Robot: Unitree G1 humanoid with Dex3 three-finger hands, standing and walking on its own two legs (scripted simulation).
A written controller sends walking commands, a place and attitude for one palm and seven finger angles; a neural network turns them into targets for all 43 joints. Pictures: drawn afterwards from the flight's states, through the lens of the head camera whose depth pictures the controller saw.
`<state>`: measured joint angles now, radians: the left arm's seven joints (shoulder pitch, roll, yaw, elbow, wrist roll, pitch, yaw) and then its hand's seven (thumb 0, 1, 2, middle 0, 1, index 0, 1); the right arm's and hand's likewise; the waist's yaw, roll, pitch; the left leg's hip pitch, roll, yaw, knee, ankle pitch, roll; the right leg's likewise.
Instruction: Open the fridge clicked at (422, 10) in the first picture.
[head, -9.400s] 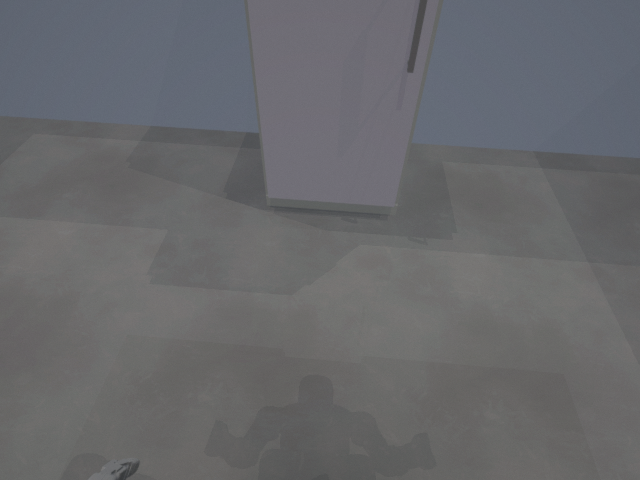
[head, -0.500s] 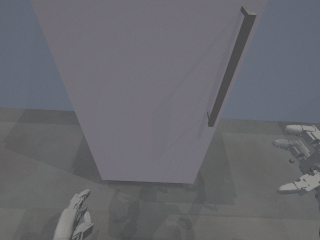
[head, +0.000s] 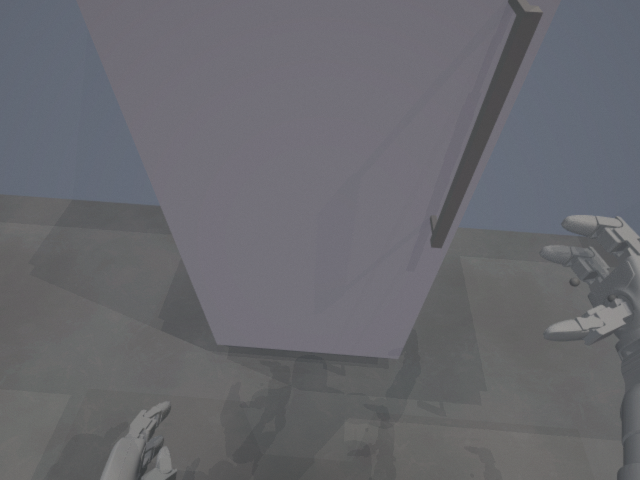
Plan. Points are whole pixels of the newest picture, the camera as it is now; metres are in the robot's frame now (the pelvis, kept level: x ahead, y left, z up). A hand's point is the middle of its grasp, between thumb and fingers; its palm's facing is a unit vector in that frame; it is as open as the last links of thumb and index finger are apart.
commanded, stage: move the hooked fingers beside the handle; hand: right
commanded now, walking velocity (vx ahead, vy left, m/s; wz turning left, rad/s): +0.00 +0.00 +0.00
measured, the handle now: (467, 148) +0.53 -0.17 +0.15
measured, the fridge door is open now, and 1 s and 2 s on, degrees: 0 0 0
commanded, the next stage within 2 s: feel for the door with the fingertips in 1.84 s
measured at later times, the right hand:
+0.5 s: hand (537, 236) +0.40 -0.25 +0.11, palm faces +0.03 +1.00 +0.02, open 14.0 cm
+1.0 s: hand (515, 202) +0.46 -0.23 +0.11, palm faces -0.01 +1.00 +0.03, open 14.0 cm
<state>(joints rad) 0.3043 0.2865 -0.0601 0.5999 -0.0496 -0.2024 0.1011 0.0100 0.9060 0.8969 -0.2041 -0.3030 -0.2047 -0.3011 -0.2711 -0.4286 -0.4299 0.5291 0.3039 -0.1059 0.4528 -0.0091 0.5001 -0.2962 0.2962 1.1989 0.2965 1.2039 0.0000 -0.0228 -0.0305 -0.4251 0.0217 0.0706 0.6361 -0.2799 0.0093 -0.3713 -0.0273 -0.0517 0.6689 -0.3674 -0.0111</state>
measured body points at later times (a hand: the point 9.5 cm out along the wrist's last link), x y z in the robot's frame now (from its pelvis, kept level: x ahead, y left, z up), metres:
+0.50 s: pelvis +0.00 +0.00 +0.00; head +0.05 +0.00 +0.44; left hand +0.11 +0.25 -0.10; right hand +0.39 -0.30 +0.11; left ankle +0.03 +0.12 -0.72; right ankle -0.01 -0.11 -0.72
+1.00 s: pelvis +0.00 -0.01 -0.01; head +0.07 -0.01 +0.43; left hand +0.05 +0.27 -0.12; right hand +0.45 -0.29 +0.11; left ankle +0.03 +0.12 -0.72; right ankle -0.01 -0.11 -0.72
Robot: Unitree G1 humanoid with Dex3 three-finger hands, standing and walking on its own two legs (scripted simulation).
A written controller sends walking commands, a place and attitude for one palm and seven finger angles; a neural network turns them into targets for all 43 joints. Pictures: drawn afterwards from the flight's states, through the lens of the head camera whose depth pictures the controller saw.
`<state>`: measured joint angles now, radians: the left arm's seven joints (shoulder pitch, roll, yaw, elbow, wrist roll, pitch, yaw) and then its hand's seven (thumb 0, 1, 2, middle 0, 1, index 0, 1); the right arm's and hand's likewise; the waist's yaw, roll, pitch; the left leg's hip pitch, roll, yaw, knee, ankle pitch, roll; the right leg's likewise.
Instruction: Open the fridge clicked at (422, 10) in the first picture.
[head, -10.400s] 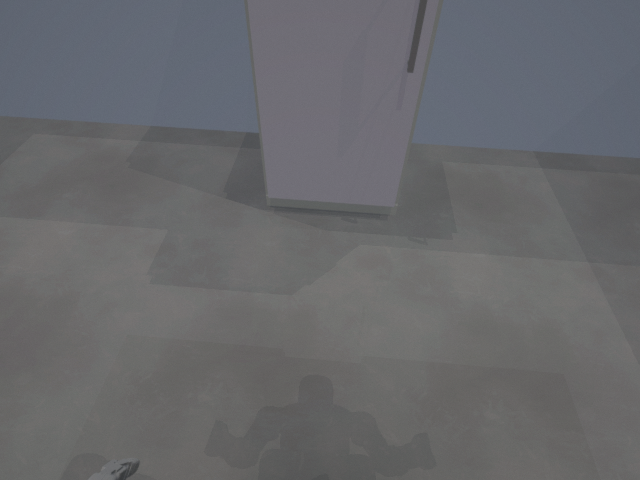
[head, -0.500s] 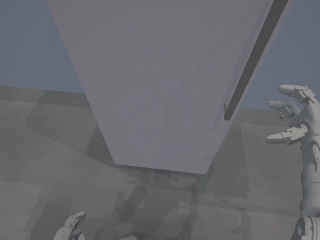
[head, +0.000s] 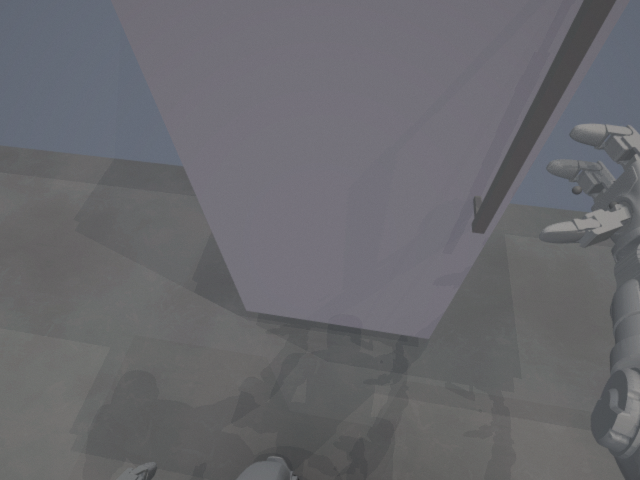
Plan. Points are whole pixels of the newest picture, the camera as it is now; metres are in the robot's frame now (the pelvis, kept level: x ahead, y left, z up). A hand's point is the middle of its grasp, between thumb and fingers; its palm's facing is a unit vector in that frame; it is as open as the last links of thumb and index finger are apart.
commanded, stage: move the hooked fingers beside the handle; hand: right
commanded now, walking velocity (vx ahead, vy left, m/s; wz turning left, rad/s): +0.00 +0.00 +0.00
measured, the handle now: (525, 122) +0.53 -0.17 +0.16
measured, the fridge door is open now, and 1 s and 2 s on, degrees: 0 0 0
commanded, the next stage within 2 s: feel for the door with the fingertips in 0.84 s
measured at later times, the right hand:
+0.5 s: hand (574, 196) +0.45 -0.23 +0.11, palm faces +0.02 +1.00 +0.02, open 14.0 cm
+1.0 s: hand (558, 186) +0.47 -0.22 +0.11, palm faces +0.02 +1.00 +0.00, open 14.0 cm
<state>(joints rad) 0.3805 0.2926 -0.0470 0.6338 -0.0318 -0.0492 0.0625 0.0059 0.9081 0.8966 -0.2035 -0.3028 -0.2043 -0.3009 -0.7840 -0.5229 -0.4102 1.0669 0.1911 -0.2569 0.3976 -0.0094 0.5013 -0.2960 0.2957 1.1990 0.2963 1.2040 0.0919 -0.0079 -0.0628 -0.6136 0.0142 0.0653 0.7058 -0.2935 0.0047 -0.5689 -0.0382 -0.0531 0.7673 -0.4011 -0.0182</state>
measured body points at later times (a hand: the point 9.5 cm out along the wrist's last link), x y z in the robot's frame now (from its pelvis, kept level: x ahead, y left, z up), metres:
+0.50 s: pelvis +0.00 +0.00 +0.00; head +0.07 -0.01 +0.44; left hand +0.06 +0.26 -0.11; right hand +0.44 -0.29 +0.12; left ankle +0.03 +0.12 -0.71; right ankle -0.02 -0.10 -0.71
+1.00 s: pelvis +0.00 +0.00 +0.00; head +0.08 +0.00 +0.44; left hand +0.04 +0.27 -0.12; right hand +0.46 -0.27 +0.12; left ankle +0.03 +0.12 -0.71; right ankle -0.02 -0.10 -0.71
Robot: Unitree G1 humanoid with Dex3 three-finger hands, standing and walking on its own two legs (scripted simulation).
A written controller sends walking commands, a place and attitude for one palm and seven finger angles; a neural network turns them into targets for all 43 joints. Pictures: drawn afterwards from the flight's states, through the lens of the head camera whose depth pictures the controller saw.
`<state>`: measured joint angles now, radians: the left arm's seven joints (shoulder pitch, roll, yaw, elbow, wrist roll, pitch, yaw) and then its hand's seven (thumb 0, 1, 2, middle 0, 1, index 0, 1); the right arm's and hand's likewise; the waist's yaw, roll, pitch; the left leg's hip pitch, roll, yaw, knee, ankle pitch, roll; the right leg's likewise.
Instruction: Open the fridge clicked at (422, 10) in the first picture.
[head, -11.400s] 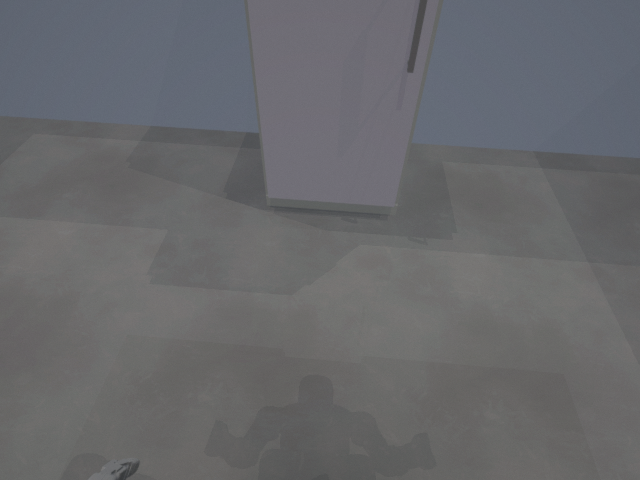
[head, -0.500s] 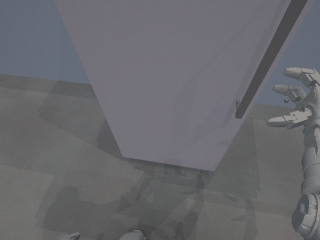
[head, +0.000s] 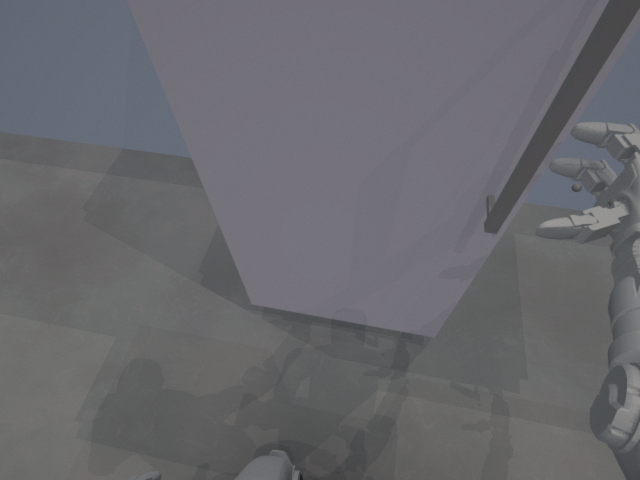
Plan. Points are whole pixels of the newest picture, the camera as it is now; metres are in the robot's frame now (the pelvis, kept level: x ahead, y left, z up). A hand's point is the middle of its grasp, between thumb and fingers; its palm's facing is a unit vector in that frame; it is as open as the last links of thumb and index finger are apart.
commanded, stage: feel for the door with the fingertips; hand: right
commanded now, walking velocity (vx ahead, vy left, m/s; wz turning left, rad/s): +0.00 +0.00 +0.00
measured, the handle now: (544, 120) +0.52 -0.18 +0.16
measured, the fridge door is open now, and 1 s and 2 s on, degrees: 0 0 0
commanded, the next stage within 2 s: slide the fingers in behind the handle in 0.58 s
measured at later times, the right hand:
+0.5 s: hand (544, 177) +0.48 -0.19 +0.11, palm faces +0.04 +1.00 +0.00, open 14.0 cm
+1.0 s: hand (548, 183) +0.47 -0.20 +0.11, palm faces +0.03 +1.00 +0.01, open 13.9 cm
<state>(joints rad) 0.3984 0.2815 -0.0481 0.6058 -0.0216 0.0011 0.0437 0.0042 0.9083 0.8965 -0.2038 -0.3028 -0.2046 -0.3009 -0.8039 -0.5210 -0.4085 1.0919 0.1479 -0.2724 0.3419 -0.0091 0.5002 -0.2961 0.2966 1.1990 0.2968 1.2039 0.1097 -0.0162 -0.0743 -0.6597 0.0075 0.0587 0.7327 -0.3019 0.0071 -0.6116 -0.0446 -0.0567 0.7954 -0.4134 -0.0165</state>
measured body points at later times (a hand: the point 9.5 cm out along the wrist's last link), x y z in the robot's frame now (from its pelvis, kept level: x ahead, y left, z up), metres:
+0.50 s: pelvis +0.00 +0.00 +0.00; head +0.08 +0.00 +0.44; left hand +0.06 +0.27 -0.11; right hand +0.47 -0.25 +0.12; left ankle +0.03 +0.12 -0.71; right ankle -0.02 -0.11 -0.71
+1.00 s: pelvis +0.00 +0.00 +0.00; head +0.08 +0.00 +0.44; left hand +0.03 +0.27 -0.11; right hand +0.46 -0.25 +0.11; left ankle +0.03 +0.12 -0.71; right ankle -0.02 -0.11 -0.71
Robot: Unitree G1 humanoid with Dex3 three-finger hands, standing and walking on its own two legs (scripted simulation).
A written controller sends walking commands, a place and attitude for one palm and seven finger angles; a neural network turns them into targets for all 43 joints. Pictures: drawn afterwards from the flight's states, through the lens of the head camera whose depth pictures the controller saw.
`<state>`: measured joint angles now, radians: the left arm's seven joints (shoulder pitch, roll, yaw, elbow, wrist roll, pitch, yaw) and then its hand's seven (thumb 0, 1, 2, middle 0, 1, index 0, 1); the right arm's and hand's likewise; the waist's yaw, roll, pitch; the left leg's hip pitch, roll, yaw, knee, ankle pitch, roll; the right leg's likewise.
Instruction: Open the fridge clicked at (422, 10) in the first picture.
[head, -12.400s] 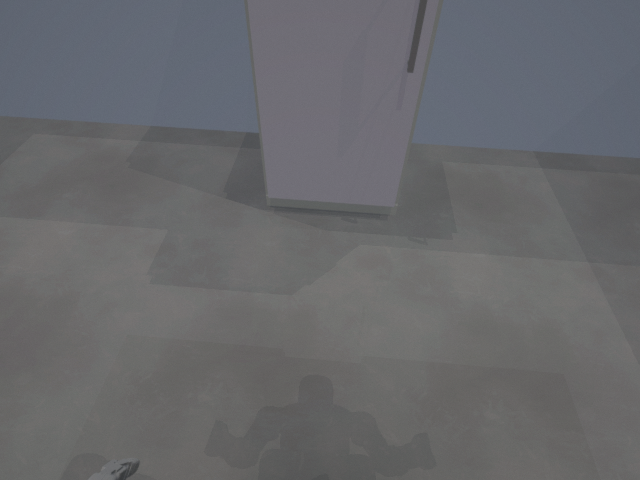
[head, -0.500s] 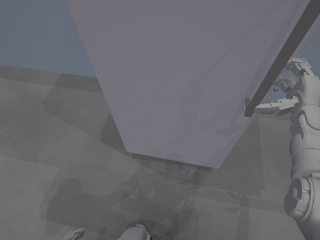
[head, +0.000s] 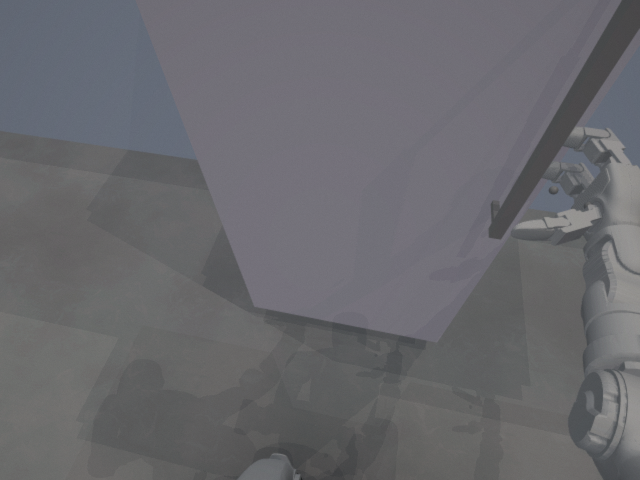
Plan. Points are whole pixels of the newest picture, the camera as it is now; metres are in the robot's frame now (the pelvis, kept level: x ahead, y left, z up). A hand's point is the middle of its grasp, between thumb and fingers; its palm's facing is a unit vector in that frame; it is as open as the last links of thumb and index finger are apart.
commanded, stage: slide the fingers in behind the handle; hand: right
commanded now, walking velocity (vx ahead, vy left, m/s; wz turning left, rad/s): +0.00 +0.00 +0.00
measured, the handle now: (550, 127) +0.52 -0.18 +0.16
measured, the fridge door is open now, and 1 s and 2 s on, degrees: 0 0 0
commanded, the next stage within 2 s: grip the handle and tug to test in 1.50 s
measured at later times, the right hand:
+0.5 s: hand (536, 190) +0.47 -0.18 +0.11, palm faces +0.03 +1.00 +0.01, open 14.0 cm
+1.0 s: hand (521, 194) +0.45 -0.16 +0.11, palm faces +0.05 +1.00 +0.01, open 14.1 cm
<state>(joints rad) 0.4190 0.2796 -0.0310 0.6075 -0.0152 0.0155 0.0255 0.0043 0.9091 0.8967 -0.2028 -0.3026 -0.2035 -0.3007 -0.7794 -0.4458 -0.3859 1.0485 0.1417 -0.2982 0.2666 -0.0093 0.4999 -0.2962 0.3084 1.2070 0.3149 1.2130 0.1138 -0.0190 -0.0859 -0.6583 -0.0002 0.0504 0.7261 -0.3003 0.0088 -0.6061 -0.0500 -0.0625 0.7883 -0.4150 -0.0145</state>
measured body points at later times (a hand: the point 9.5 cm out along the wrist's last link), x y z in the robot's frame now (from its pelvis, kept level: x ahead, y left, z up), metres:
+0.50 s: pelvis +0.00 +0.00 +0.00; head +0.07 -0.01 +0.45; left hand +0.06 +0.25 -0.11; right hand +0.46 -0.24 +0.11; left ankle +0.03 +0.12 -0.71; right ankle -0.02 -0.11 -0.71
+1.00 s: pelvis +0.00 +0.01 +0.00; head +0.06 +0.01 +0.45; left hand +0.06 +0.27 -0.11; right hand +0.45 -0.22 +0.11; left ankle +0.03 +0.12 -0.71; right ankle -0.02 -0.11 -0.71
